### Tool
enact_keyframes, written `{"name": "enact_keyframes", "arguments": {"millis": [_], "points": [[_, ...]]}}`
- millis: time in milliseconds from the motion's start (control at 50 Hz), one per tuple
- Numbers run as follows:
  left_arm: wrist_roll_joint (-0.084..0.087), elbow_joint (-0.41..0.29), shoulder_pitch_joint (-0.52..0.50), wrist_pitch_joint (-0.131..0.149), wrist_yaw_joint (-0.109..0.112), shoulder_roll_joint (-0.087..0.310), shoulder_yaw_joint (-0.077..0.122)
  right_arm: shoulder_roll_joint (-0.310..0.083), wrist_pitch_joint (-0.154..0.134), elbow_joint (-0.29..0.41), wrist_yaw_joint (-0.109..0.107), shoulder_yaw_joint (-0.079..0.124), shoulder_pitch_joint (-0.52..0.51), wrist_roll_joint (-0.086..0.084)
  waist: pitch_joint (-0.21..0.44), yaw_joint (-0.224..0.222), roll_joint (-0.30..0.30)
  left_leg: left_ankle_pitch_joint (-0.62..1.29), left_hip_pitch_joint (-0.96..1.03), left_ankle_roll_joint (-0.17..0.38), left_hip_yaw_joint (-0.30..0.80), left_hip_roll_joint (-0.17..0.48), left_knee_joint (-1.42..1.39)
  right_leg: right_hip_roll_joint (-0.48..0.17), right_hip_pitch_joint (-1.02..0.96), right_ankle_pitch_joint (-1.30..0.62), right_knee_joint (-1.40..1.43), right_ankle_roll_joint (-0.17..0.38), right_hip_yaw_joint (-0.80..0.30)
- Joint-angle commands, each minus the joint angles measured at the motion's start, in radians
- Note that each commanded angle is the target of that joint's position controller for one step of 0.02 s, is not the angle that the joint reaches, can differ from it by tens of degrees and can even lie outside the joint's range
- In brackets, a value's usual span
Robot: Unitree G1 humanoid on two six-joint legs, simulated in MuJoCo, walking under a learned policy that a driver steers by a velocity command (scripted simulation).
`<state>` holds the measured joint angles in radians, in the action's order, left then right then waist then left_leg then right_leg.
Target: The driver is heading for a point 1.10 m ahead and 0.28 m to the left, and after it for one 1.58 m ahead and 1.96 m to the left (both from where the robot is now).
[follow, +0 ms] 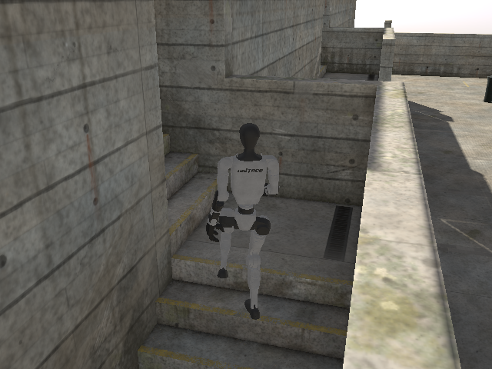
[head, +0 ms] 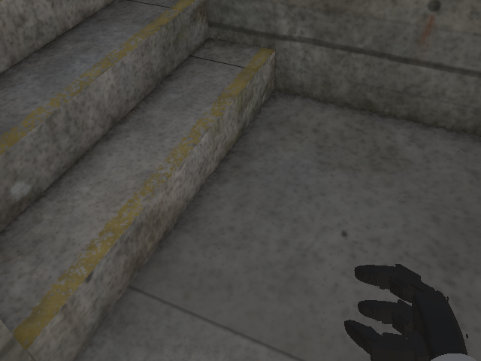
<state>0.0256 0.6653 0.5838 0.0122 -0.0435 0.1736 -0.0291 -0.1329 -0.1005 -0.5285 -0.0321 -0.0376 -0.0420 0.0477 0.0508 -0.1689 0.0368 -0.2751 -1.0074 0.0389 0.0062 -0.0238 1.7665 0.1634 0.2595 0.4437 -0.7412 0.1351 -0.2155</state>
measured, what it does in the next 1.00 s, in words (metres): climbs, turning left: left foot 0.18 m higher, then right foot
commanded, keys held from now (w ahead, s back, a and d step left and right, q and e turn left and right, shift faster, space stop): w+e+shift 0.02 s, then w+q+shift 0.98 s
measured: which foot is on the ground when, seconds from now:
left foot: up 0.00-0.24, down 0.26-0.72, up 0.74-0.98, down 1.00-1.00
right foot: down 0.00-0.28, up 0.30-0.68, down 0.70-0.98, up 1.00-1.00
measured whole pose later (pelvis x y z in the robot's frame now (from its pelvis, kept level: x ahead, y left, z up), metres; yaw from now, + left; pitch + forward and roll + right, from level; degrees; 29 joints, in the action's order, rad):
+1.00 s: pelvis +0.75 -0.11 +0.17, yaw +33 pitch +1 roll -5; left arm -0.05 0.69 0.35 -0.04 -0.01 0.34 0.10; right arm -0.34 -0.02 -0.58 -0.06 0.07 0.20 -0.01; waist -0.06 -0.09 0.00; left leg -0.28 -0.47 0.10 -0.09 0.00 0.72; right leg 0.01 0.18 0.45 -0.68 0.02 0.22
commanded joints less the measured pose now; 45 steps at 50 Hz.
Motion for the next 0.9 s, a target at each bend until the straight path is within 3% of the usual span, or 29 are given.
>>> {"name": "enact_keyframes", "arguments": {"millis": [20,100,120,160,180,200,220,240,260,280,300,320,340,380,400,420,440,480,540,620,660,700,720,740,760,780,800,860,900], "points": [[-0.019,-0.116,-0.170,0.043,0.006,0.102,0.025,-0.043,-0.009,0.025,-0.018,0.021,0.006,-0.002,-0.103,0.100,-0.067,-0.018,-0.144,-0.050,-0.021,-0.008,0.091,-0.193,0.031,-0.114,0.347,0.173,-0.418],[0.003,0.116,0.174,0.011,0.012,0.080,0.012,0.100,-0.044,0.149,0.031,-0.057,-0.248,-0.043,-0.139,-0.001,0.036,-0.044,-0.689,-0.036,-0.108,0.049,0.163,-0.289,-0.393,-0.168,0.411,0.080,-0.372],[-0.015,0.148,0.205,0.002,0.021,0.052,0.003,0.099,-0.044,0.171,0.041,-0.060,-0.302,-0.061,-0.160,-0.014,0.065,-0.030,-0.683,-0.037,-0.137,0.058,0.125,-0.294,-0.366,-0.170,0.447,0.060,-0.338],[-0.009,0.210,0.231,0.005,0.051,0.033,0.001,0.089,-0.034,0.244,0.053,-0.068,-0.418,-0.047,-0.171,-0.008,0.113,-0.086,-0.360,-0.014,-0.241,0.084,-0.113,-0.320,-0.177,-0.255,0.722,0.084,-0.238],[-0.019,0.171,0.050,0.049,0.042,0.025,-0.009,0.029,-0.042,0.232,0.058,-0.042,-0.311,-0.062,-0.127,0.094,0.168,-0.032,0.078,0.033,-0.273,0.074,-0.368,-0.294,0.005,-0.668,0.747,0.074,-0.111],[-0.026,0.185,0.035,0.083,0.036,0.064,-0.006,-0.009,-0.051,0.223,0.057,-0.017,-0.271,-0.052,0.027,0.131,0.188,0.024,0.478,0.039,-0.339,-0.002,-0.414,-0.298,0.085,-1.274,0.692,0.083,-0.054],[-0.048,0.206,0.020,0.094,0.037,0.133,0.002,-0.090,-0.048,0.187,0.048,0.026,-0.139,-0.054,0.197,0.225,0.231,-0.019,0.694,0.041,-0.351,-0.080,-0.367,-0.301,0.002,-1.901,0.529,0.084,0.019],[-0.051,0.216,0.001,0.083,0.042,0.261,0.042,-0.167,-0.023,0.158,0.036,0.068,0.051,-0.081,0.260,0.321,0.354,-0.129,0.762,0.046,-0.270,-0.081,-0.517,-0.352,-0.149,-2.215,0.344,0.090,0.013],[-0.059,0.200,-0.068,0.062,0.057,0.331,0.066,-0.262,0.002,0.091,0.033,0.111,0.248,-0.101,0.294,0.419,0.298,-0.183,0.879,0.086,-0.119,-0.066,-0.672,-0.375,-0.176,-2.388,0.106,0.063,0.002],[-0.086,0.116,-0.176,0.060,0.069,0.318,0.065,-0.354,0.012,-0.046,0.041,0.135,0.539,-0.059,0.400,0.471,0.023,-0.292,1.142,0.159,0.205,0.000,-0.881,-0.321,-0.035,-1.980,-0.220,0.071,-0.051],[-0.075,0.062,-0.157,0.079,0.033,0.146,0.045,-0.351,0.008,-0.176,0.023,0.140,0.687,-0.003,0.453,0.363,-0.477,-0.618,1.382,0.366,0.978,0.214,-1.337,-0.035,0.341,-0.746,-0.634,-0.022,-0.085],[-0.115,-0.009,-0.293,0.115,-0.020,0.178,0.042,-0.205,0.013,-0.230,-0.008,0.109,0.740,-0.006,0.311,0.368,-0.472,-0.696,1.263,0.326,1.306,0.243,-1.576,0.014,0.463,-0.416,-1.012,-0.035,-0.123],[-0.101,-0.119,-0.417,0.124,-0.051,0.111,0.030,-0.099,-0.002,-0.274,-0.013,0.073,0.718,-0.018,0.090,0.296,-0.305,-0.655,1.084,0.275,1.204,0.259,-1.569,-0.010,0.635,-0.344,-1.226,-0.049,-0.128],[-0.107,-0.218,-0.562,0.105,-0.081,-0.002,-0.016,0.058,-0.021,-0.343,0.012,0.020,0.659,-0.023,-0.139,0.151,0.131,-0.432,0.751,0.215,0.818,0.175,-1.389,-0.051,0.751,-0.175,-1.489,-0.040,-0.041],[-0.092,-0.219,-0.467,0.083,-0.089,-0.070,-0.045,0.061,-0.028,-0.326,0.027,0.010,0.576,-0.021,-0.155,0.059,0.170,-0.311,0.657,0.193,0.643,0.121,-1.338,-0.076,0.803,-0.177,-1.635,-0.008,-0.014],[-0.042,-0.184,-0.313,0.086,-0.089,-0.113,-0.071,-0.005,-0.027,-0.271,0.043,0.013,0.458,-0.011,-0.140,-0.021,0.141,-0.210,0.598,0.190,0.470,0.079,-1.365,-0.149,0.796,-0.196,-1.489,0.004,0.012],[-0.018,-0.176,-0.287,0.082,-0.081,-0.071,-0.066,-0.016,-0.019,-0.245,0.056,0.004,0.395,-0.014,-0.164,-0.047,0.112,-0.120,0.529,0.169,0.353,0.056,-1.390,-0.190,0.783,-0.159,-1.396,-0.010,0.045],[-0.033,-0.272,-0.445,0.081,-0.034,0.004,-0.076,-0.100,-0.030,-0.218,0.054,0.009,0.330,-0.052,-0.261,-0.030,0.118,-0.031,0.195,0.124,0.217,-0.011,-1.529,-0.253,0.557,-0.260,-0.877,-0.078,0.144],[-0.066,-0.334,-0.603,0.089,0.029,0.005,-0.069,-0.193,-0.066,-0.226,0.039,0.061,0.539,-0.081,-0.165,0.128,-0.014,0.053,0.161,0.109,0.274,0.029,-1.694,-0.257,0.109,-0.569,-0.445,-0.151,0.244],[-0.012,-0.283,-0.590,0.063,0.021,0.122,0.035,-0.279,0.025,-0.151,0.011,0.131,0.539,-0.093,-0.116,0.158,-0.193,0.326,0.752,0.040,0.325,0.089,-1.526,-0.168,0.101,-0.492,0.118,-0.193,0.195],[0.007,-0.276,-0.526,0.055,0.017,0.172,0.087,-0.324,0.081,-0.131,-0.004,0.170,0.517,-0.084,-0.056,0.116,-0.299,0.598,0.934,0.021,0.382,0.142,-1.353,-0.149,0.037,-0.378,0.270,-0.168,0.171],[-0.033,-0.227,-0.358,0.046,0.013,0.204,0.110,-0.251,0.092,-0.088,-0.020,0.158,0.497,-0.082,0.136,0.049,-0.253,0.574,0.804,0.023,0.355,0.114,-0.972,-0.240,-0.362,-0.384,0.323,-0.067,0.154],[-0.046,-0.195,-0.279,0.035,-0.008,0.245,0.109,-0.120,0.077,-0.070,-0.021,0.121,0.569,-0.035,0.263,0.099,0.026,-0.159,0.551,0.028,0.232,0.025,-0.731,-0.424,-0.669,-0.717,0.138,-0.011,0.023],[-0.075,-0.147,-0.235,0.032,-0.010,0.321,0.146,-0.068,0.055,-0.054,-0.031,0.084,0.658,-0.085,0.435,0.093,0.552,-0.461,0.247,-0.048,0.133,-0.081,-0.363,-0.607,-0.839,-0.514,0.388,0.174,-0.448],[-0.053,-0.141,-0.249,0.018,-0.002,0.237,0.137,-0.131,0.057,-0.063,-0.047,0.106,0.597,-0.106,0.288,0.082,0.421,-0.376,0.150,-0.053,0.090,0.006,-0.220,-0.568,-0.700,-0.331,0.468,0.167,-0.409],[-0.040,-0.115,-0.286,0.004,0.018,0.148,0.117,-0.194,0.069,-0.055,-0.055,0.122,0.476,-0.086,0.142,0.074,0.263,-0.271,0.144,-0.058,0.048,0.030,-0.245,-0.501,-0.552,-0.406,0.428,0.118,-0.172],[-0.054,-0.110,-0.336,-0.002,0.030,0.095,0.098,-0.212,0.080,-0.058,-0.056,0.127,0.409,-0.061,0.102,0.092,0.107,-0.203,0.214,-0.059,0.031,0.056,-0.306,-0.450,-0.433,-0.475,0.401,0.092,-0.014],[-0.073,-0.063,-0.391,-0.006,0.033,0.082,0.092,-0.165,0.103,-0.037,-0.046,0.112,0.324,-0.036,-0.031,0.131,0.099,-0.262,0.379,-0.060,-0.020,0.108,-0.663,-0.384,-0.197,-0.563,0.445,0.071,0.148],[-0.075,-0.075,-0.460,-0.009,0.037,0.140,0.106,-0.154,0.107,-0.062,-0.033,0.103,0.387,-0.056,-0.042,0.187,0.101,-0.239,0.596,-0.029,-0.038,0.105,-0.901,-0.370,-0.037,-0.586,0.430,0.064,0.239]]}}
